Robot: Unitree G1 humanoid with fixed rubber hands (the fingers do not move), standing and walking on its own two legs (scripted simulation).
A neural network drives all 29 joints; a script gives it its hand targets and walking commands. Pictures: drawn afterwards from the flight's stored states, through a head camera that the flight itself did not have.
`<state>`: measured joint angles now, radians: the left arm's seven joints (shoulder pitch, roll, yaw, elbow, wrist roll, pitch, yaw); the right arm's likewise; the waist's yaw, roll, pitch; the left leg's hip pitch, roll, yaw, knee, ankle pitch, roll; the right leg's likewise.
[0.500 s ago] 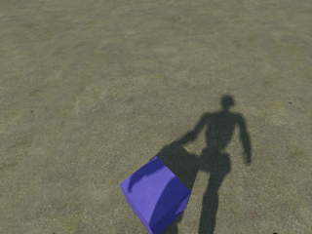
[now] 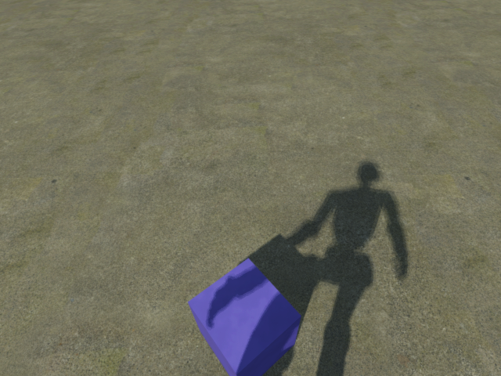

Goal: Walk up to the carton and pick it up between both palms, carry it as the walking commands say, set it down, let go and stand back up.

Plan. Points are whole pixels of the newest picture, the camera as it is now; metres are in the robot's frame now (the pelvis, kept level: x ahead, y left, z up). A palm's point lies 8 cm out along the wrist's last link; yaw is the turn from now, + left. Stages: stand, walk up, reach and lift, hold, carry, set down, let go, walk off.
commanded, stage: walk up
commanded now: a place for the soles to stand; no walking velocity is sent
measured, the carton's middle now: (245, 324) +0.44 +0.07 -0.64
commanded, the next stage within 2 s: none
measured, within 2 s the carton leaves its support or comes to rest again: neither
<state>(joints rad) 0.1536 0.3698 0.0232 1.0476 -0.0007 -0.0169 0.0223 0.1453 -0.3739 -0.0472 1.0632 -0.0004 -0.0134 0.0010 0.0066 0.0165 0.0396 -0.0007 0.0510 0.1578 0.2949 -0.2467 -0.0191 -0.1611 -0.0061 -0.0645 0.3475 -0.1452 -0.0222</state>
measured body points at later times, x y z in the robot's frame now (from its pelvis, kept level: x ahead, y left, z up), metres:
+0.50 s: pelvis +0.03 -0.06 -0.02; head +0.06 -0.03 +0.42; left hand +0.17 +0.28 -0.11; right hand +0.07 -0.41 -0.10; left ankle -0.05 +0.12 -0.75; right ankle +0.13 -0.21 -0.72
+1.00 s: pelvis +0.10 -0.16 -0.03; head +0.12 -0.14 +0.41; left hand +0.03 +0.19 -0.12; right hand +0.40 -0.38 -0.09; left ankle +0.08 -0.06 -0.75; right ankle +0.16 -0.27 -0.73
